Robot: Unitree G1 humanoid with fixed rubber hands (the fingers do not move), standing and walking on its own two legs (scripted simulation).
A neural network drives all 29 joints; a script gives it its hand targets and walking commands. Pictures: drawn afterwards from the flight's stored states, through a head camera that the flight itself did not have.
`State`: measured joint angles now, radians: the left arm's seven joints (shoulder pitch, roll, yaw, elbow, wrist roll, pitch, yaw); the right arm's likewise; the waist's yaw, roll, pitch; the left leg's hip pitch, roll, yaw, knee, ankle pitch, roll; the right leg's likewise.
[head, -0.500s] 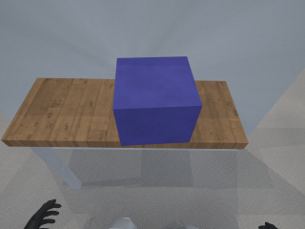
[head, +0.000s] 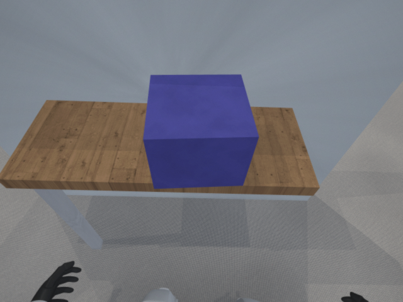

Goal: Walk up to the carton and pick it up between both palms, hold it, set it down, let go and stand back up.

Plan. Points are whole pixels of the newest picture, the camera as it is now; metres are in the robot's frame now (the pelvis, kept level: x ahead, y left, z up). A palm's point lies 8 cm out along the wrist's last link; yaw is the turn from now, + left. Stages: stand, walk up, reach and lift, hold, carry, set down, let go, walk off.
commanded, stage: walk up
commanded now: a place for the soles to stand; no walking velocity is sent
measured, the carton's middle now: (197, 131) +0.50 +0.04 +0.02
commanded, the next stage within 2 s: reach and lift in 1.10 s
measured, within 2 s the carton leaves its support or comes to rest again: neither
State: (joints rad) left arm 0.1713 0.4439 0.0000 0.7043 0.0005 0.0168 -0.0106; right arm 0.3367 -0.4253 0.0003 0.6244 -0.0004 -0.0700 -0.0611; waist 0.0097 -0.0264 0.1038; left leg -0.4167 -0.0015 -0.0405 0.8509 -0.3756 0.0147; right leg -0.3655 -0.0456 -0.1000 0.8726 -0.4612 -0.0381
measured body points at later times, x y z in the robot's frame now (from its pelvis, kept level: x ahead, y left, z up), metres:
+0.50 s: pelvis -0.01 -0.01 +0.00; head +0.02 +0.00 +0.45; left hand +0.13 +0.30 -0.09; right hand +0.09 -0.33 -0.08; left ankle +0.03 +0.12 -0.70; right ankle +0.00 -0.11 -0.69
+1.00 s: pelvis -0.02 -0.04 +0.00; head +0.01 -0.02 +0.45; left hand +0.12 +0.28 -0.10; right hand +0.08 -0.36 -0.07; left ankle +0.03 +0.11 -0.70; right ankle -0.01 -0.14 -0.70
